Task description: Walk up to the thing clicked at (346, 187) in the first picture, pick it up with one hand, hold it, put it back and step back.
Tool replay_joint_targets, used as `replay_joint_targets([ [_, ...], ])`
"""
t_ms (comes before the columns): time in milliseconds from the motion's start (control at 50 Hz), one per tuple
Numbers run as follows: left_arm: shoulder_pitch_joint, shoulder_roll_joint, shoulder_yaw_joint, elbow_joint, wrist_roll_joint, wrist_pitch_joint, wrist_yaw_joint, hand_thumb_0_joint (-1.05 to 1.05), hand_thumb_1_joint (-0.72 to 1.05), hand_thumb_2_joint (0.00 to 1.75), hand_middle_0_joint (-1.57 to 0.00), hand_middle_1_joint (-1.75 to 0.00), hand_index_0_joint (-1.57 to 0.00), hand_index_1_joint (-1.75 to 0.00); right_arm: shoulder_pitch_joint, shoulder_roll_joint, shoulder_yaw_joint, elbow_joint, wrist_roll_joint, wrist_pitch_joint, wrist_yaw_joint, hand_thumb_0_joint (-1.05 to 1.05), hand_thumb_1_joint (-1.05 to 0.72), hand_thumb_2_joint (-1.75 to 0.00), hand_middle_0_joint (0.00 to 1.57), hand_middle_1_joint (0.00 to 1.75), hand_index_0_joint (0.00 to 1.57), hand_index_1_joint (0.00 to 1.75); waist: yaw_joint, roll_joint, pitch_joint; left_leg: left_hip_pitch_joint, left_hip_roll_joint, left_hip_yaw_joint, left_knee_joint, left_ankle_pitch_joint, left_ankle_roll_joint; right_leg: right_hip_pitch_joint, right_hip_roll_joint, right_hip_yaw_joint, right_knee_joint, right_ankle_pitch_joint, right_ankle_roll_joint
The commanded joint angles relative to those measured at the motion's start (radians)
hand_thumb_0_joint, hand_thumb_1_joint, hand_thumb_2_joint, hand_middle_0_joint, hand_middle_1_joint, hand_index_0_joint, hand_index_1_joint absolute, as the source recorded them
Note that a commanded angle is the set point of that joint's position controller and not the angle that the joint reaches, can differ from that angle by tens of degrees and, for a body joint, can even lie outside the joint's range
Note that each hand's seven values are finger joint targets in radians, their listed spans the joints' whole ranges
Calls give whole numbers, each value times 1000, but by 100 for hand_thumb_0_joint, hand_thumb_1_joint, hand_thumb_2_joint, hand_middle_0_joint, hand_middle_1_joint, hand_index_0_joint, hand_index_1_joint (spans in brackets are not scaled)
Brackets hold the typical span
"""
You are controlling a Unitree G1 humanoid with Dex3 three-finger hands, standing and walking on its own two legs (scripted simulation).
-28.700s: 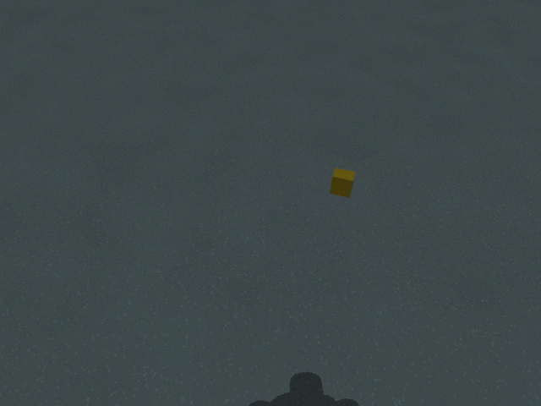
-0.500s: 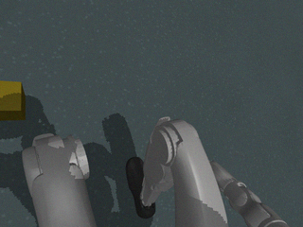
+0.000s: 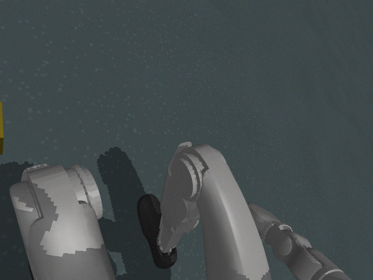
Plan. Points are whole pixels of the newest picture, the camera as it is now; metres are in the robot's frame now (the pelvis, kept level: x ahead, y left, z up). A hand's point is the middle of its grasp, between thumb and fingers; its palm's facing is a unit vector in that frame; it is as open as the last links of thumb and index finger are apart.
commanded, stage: close in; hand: left
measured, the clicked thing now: out of the picture +0.44 +0.28 -0.23
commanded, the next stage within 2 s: rest palm in 0.66 s
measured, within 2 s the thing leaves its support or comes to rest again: neither
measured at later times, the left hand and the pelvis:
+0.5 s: hand out of the picture +0.42 +0.32 -0.19, palm faces +0.39 -0.92 +0.01, open 17.5 cm; pelvis +0.01 +0.00 -0.01, yaw -1 degrees
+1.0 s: hand out of the picture +0.41 +0.30 -0.19, palm faces +0.40 -0.92 +0.03, open 17.5 cm; pelvis +0.00 -0.01 -0.01, yaw -1 degrees
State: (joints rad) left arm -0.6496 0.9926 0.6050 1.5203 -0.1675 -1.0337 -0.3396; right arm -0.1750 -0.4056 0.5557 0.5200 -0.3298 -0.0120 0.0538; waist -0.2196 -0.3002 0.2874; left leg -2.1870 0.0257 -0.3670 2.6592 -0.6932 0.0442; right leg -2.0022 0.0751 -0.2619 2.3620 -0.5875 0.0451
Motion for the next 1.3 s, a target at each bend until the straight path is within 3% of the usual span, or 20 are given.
replay_joint_targets([
  [0, -214, 198, -10, -130, 20, -88, 60, 0, -57, 5, 0, -9, -7, -3, -7, -376, -136, -27, -15, 26, -4, 0, -86, -88, 20, 30, 20, 30, -143, 626, -421, 390, 84, 12, -419, -22, -81, 92, 16, -106, -98, 36, -42],
  [140, -203, 195, -5, -104, 42, -113, 132, 0, -57, 8, -1, -9, -6, -4, -3, -371, -119, -41, -30, 38, 10, 0, -88, -89, 20, 30, 20, 30, -140, 608, -432, 388, 85, 8, -399, 36, -79, 122, 25, -105, -92, 76, -41],
  [240, -174, 192, 15, -118, 42, -130, 154, 0, -57, 10, -2, -9, -6, -6, 8, -371, -108, -33, -43, 50, 16, 0, -88, -89, 20, 30, 20, 30, -138, 626, -476, 420, 85, 15, -370, 131, -83, 179, 32, -106, -87, 145, -40],
  [360, -154, 181, 25, -143, 32, -139, 180, 0, -56, 12, -2, -11, -6, -7, 17, -363, -103, -14, -47, 54, 21, 0, -89, -89, 20, 30, 20, 30, -134, 606, -491, 395, 84, 35, -346, 122, -74, 215, 39, -105, -102, 147, -38],
  [420, -157, 149, 2, -154, 34, -144, 182, 0, -57, 11, -2, -10, -6, -7, 16, -361, -107, -2, -49, 56, 21, 0, -90, -89, 20, 30, 20, 30, -143, 615, -490, 403, 87, 32, -344, 132, -77, 205, 39, -109, -95, 155, -40],
  [440, -148, 155, 3, -164, 36, -144, 186, 0, -56, 12, -2, -10, -6, -8, 21, -359, -107, 2, -49, 57, 22, 0, -89, -89, 20, 30, 20, 30, -134, 618, -502, 408, 85, 36, -341, 147, -77, 218, 40, -108, -96, 166, -41],
  [500, -143, 119, -17, -145, 30, -139, 195, 0, -58, 13, -2, -11, -6, -9, 17, -352, -106, 5, -47, 58, 26, 0, -89, -90, 20, 30, 20, 30, -136, 589, -480, 369, 81, 46, -335, 107, -70, 213, 41, -109, -109, 139, -42],
  [540, -149, 126, -8, -162, 27, -144, 202, 0, -59, 13, -2, -11, -5, -9, 9, -357, -114, 3, -44, 56, 27, 0, -90, -90, 20, 30, 20, 30, -130, 579, -477, 360, 80, 44, -336, 93, -70, 204, 40, -110, -109, 132, -41],
  [580, -134, 81, -36, -151, 28, -143, 205, 0, -60, 12, -3, -11, -6, -8, 11, -351, -117, 7, -44, 56, 30, 0, -90, -90, 20, 30, 20, 30, -132, 572, -469, 367, 82, 40, -343, 81, -71, 193, 39, -112, -108, 122, -42],
  [660, -135, 93, -29, -173, 25, -150, 216, 0, -61, 12, -3, -12, -7, -9, 6, -348, -120, 6, -41, 54, 32, 0, -90, -90, 20, 30, 20, 30, -122, 564, -487, 354, 76, 51, -331, 86, -67, 208, 41, -111, -112, 126, -44],
  [740, -134, 54, -50, -169, 26, -152, 233, 0, -61, 14, -4, -12, -6, -10, -1, -344, -128, 6, -38, 48, 38, 0, -90, -90, 20, 30, 20, 30, -125, 552, -460, 334, 74, 48, -340, 49, -67, 185, 39, -113, -114, 99, -44],
  [780, -132, 77, -36, -190, 31, -159, 243, 0, -58, 15, -7, -9, -7, -9, -4, -348, -132, -5, -38, 46, 40, 0, -89, -90, 20, 30, 20, 30, -118, 555, -489, 344, 73, 49, -336, 69, -67, 203, 41, -112, -108, 118, -45],
  [840, -133, 25, -65, -177, 33, -158, 246, 0, -58, 14, -7, -9, -7, -9, 0, -340, -136, 1, -40, 46, 44, 0, -89, -90, 20, 30, 20, 30, -127, 550, -472, 346, 73, 51, -337, 62, -68, 187, 40, -114, -112, 111, -45],
  [900, -144, 25, -75, -187, 41, -161, 257, 0, -59, 14, -7, -8, -8, -8, 2, -342, -139, 9, -39, 41, 46, 0, -89, -90, 20, 30, 20, 30, -129, 557, -467, 348, 72, 47, -342, 60, -69, 182, 38, -113, -108, 114, -45],
  [960, -134, 55, -55, -204, 50, -170, 272, 0, -60, 13, -8, -7, -8, -8, -6, -349, -142, -6, -40, 43, 50, 0, -89, -90, 20, 30, 20, 30, -116, 583, -486, 370, 74, 40, -350, 82, -76, 185, 38, -117, -95, 125, -49],
  [1020, -135, 33, -68, -210, 56, -172, 281, 0, -38, 25, -25, -23, -26, -23, -5, -346, -144, -3, -42, 44, 54, 0, -88, -89, 20, 30, 20, 30, -122, 587, -473, 374, 74, 35, -357, 77, -79, 175, 35, -120, -94, 123, -48],
  [1160, -148, -8, -117, -222, 69, -166, 288, 0, -13, 37, -39, -34, -40, -34, -6, -340, -149, 3, -42, 41, 62, 0, -87, -89, 20, 30, 20, 30, -137, 581, -462, 376, 72, 35, -360, 73, -79, 164, 34, -118, -101, 125, -47],
  [1200, -176, -19, -127, -223, 65, -169, 290, 0, -7, 40, -41, -37, -41, -36, 2, -341, -148, 11, -44, 41, 65, 0, -87, -89, 20, 30, 20, 30, -153, 587, -471, 372, 68, 35, -354, 78, -78, 174, 34, -119, -103, 130, -46],
  [1220, -165, 3, -112, -244, 66, -172, 294, 0, -3, 43, -42, -38, -43, -38, 1, -343, -150, 5, -44, 39, 65, 0, -87, -89, 20, 30, 20, 30, -135, 583, -488, 381, 68, 34, -355, 91, -77, 180, 35, -117, -100, 140, -47],
  [1280, -167, -15, -127, -227, 67, -168, 300, 0, 4, 46, -47, -42, -47, -41, 8, -340, -150, 12, -44, 39, 68, 0, -86, -89, 20, 30, 20, 30, -144, 578, -488, 377, 66, 35, -353, 77, -76, 181, 36, -116, -104, 132, -48],
])
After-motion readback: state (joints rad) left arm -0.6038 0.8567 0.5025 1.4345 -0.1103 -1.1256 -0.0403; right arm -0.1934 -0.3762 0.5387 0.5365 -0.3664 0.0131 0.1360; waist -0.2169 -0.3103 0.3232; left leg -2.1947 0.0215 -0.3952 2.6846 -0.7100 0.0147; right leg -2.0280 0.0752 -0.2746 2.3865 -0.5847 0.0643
